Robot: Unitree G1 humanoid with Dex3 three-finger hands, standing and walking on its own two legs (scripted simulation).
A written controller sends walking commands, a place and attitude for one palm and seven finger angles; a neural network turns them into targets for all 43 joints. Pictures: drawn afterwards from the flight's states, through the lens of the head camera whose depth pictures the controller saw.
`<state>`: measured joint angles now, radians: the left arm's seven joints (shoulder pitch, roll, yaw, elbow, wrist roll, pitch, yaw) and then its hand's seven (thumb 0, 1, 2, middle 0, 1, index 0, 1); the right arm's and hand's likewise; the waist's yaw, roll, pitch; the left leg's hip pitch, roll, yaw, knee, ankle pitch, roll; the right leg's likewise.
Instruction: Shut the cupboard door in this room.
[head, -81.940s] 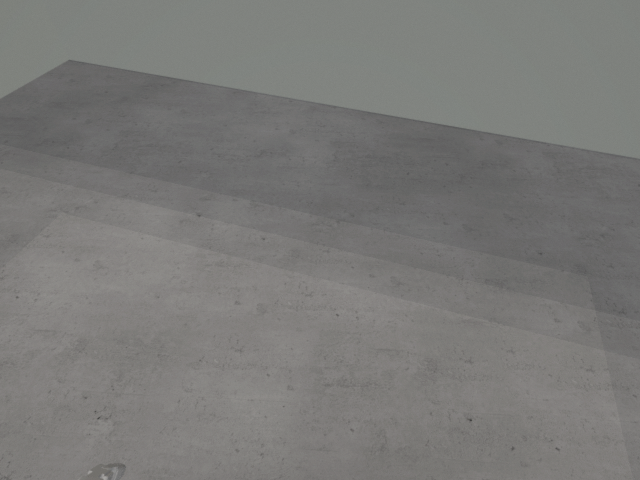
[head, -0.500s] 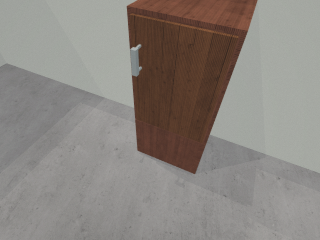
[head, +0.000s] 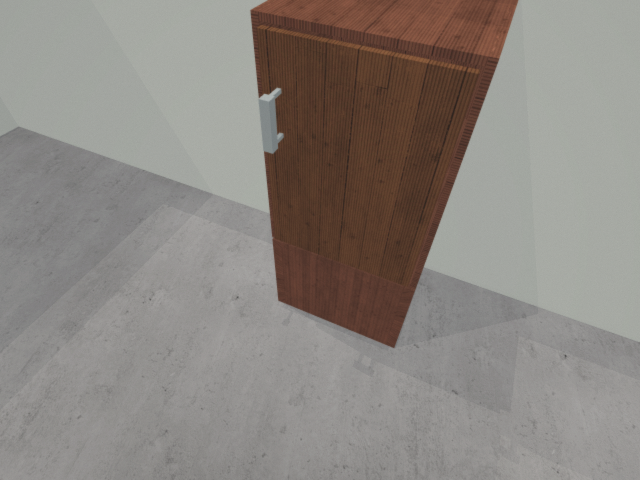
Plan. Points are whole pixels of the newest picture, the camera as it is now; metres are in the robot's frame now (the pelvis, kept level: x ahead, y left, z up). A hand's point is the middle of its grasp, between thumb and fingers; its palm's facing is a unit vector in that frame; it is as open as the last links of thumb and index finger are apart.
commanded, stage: stand and wait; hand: left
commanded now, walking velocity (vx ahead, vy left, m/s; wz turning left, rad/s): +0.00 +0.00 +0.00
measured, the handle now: (273, 120) +0.79 +0.15 +0.03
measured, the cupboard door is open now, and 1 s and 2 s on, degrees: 0 0 0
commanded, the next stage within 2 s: none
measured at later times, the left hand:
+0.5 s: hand out of the picture -0.04 +0.14 -0.18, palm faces +0.05 -0.99 -0.16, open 7.4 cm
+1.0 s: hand out of the picture -0.03 +0.13 -0.18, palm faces +0.06 -0.99 -0.16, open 7.4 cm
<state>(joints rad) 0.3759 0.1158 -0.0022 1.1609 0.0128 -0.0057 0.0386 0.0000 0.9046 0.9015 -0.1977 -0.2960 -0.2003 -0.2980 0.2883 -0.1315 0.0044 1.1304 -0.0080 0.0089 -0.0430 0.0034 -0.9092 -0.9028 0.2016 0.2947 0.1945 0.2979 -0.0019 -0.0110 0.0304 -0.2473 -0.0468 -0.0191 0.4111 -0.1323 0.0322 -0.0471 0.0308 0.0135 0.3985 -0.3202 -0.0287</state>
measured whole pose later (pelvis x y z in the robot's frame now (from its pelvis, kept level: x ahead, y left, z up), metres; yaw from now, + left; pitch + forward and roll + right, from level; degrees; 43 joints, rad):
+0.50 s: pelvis +0.01 -0.01 +0.00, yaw +0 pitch -2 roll +0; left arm 0.36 0.11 0.00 1.16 0.01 -0.01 0.04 0.00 0.90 0.90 -0.20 -0.30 -0.20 -0.30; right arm 0.30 -0.12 0.01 1.14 -0.01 0.01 -0.05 0.00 -0.91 -0.90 0.20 0.29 0.19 0.30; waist 0.00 -0.01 0.04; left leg -0.24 -0.04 -0.03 0.43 -0.16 0.02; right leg -0.02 0.04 0.01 0.38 -0.33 -0.05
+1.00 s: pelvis +0.02 -0.02 +0.00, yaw +0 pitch -2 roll +1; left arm 0.37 0.11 0.00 1.16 0.01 -0.01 0.04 0.00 0.90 0.90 -0.20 -0.30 -0.20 -0.30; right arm 0.29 -0.12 0.01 1.14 -0.01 0.01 -0.05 0.00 -0.91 -0.90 0.20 0.29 0.19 0.30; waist 0.00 -0.01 0.04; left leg -0.23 -0.03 -0.03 0.43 -0.18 0.00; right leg 0.00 0.05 0.01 0.37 -0.34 -0.06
